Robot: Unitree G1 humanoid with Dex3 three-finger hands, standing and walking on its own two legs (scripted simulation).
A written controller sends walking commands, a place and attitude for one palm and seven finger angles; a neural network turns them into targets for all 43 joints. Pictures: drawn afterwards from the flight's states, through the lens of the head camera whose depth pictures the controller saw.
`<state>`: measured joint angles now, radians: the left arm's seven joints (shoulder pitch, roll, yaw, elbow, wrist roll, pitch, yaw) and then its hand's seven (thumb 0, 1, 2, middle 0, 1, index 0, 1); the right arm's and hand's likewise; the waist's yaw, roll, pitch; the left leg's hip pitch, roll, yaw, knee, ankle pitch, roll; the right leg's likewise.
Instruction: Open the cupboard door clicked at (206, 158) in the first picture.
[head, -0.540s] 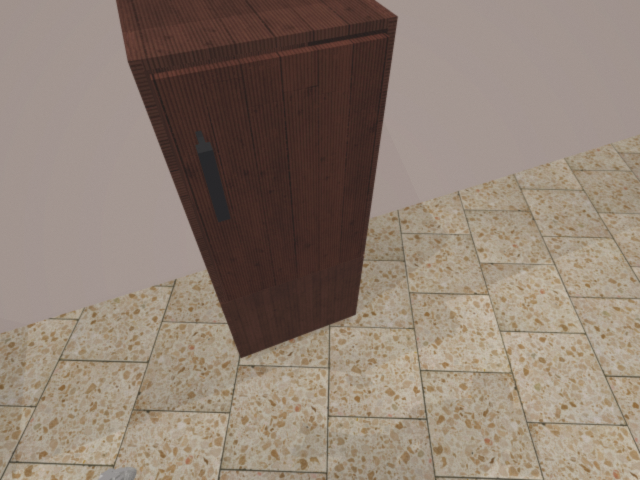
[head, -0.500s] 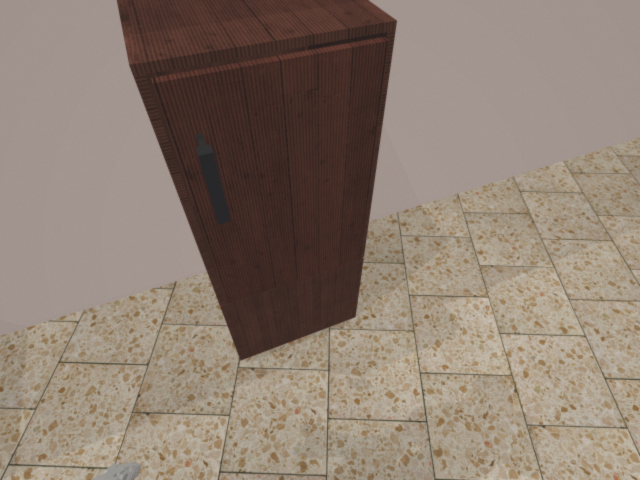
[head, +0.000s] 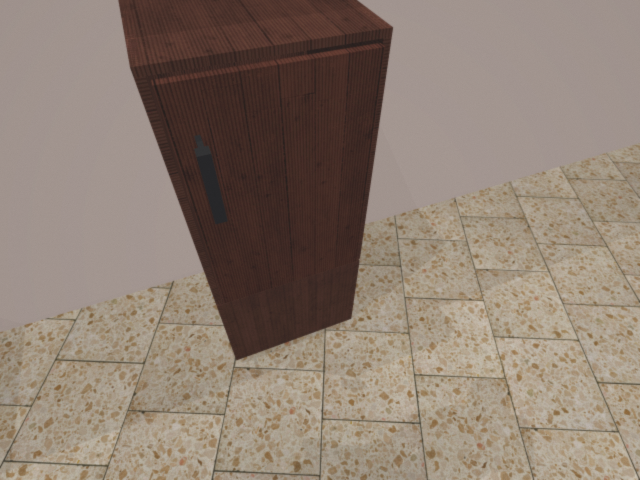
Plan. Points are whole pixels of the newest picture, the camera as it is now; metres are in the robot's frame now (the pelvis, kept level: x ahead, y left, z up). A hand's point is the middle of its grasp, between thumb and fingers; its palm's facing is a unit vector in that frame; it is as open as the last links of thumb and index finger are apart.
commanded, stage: stand and wait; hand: left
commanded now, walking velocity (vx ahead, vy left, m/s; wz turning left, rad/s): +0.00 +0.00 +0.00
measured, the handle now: (209, 180) +0.57 +0.23 +0.03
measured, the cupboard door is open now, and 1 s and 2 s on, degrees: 0 0 0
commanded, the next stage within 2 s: look at it before walking up in 0.28 s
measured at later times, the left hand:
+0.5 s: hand out of the picture +0.06 +0.23 -0.16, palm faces -0.02 -0.96 -0.30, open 7.4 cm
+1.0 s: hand out of the picture +0.05 +0.23 -0.16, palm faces -0.02 -0.96 -0.30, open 7.4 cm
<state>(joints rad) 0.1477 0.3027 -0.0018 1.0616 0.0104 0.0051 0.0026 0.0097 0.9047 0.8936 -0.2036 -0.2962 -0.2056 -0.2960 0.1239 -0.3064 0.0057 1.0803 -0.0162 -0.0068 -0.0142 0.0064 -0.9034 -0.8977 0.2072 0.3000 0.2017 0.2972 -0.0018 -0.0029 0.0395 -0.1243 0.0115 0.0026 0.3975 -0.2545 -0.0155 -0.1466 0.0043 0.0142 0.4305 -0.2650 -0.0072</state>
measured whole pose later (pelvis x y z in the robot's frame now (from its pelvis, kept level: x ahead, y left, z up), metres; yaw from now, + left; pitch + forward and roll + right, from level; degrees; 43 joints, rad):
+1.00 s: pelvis -0.01 +0.00 +0.00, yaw +0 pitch -1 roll +0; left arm 0.15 0.30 0.00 1.10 0.01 0.00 0.00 0.01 0.91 0.89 -0.20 -0.30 -0.20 -0.30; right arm 0.14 -0.30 0.01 1.13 -0.01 -0.02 -0.01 0.01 -0.90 -0.90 0.21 0.30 0.20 0.30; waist 0.00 -0.01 0.04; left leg -0.12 0.01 0.01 0.35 -0.21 -0.01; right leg -0.14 0.00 0.02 0.37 -0.22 0.00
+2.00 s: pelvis -0.01 +0.05 +0.00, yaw -30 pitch +0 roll -1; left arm 0.21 0.30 0.11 0.90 0.03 0.07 -0.03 0.01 0.91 0.89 -0.20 -0.30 -0.20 -0.30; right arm 0.17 -0.20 -0.02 0.88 -0.02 0.01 -0.04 0.01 -0.90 -0.90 0.21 0.30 0.20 0.30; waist 0.03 -0.07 0.06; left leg -0.20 0.03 0.07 0.48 -0.28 0.02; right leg -0.53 0.03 0.06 1.09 -0.39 0.06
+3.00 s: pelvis -0.01 +0.06 +0.00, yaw -68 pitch +0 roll -2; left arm 0.19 0.25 0.10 0.92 0.02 0.10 -0.04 0.01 0.91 0.89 -0.20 -0.30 -0.20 -0.30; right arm 0.22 -0.17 -0.03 0.90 -0.03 0.00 -0.03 0.01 -0.90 -0.90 0.21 0.30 0.20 0.30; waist 0.00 -0.03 0.08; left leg -0.21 0.12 0.24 0.49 -0.26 0.02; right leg -0.43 -0.05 -0.04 0.95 -0.43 0.07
